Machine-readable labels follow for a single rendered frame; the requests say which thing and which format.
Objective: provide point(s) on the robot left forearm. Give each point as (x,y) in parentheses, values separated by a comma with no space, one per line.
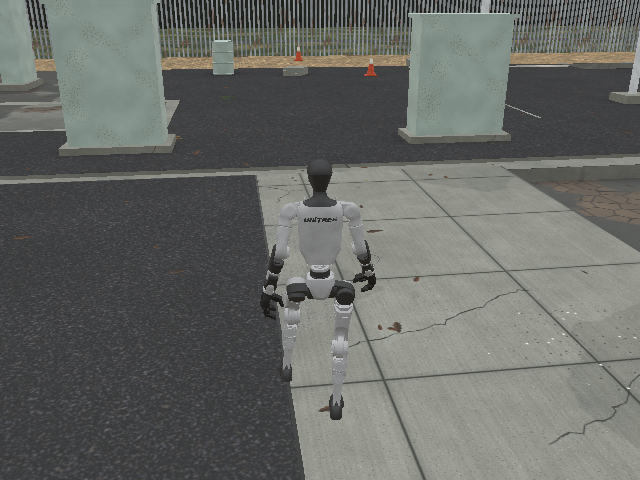
(273,273)

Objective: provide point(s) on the robot shin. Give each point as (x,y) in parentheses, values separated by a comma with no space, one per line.
(288,339)
(339,366)

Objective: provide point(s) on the left robot hand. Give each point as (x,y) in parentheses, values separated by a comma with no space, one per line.
(266,306)

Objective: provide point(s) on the right robot shin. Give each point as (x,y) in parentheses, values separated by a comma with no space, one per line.
(339,366)

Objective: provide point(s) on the left robot shin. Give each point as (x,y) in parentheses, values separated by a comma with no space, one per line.
(288,339)

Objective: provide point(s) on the right robot hand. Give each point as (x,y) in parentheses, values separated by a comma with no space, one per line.
(361,277)

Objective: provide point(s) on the robot right upper arm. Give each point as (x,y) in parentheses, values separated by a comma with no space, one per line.
(351,212)

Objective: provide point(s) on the robot right forearm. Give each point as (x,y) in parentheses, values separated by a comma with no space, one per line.
(366,262)

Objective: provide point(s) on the robot left upper arm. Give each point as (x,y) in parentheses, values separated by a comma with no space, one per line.
(287,213)

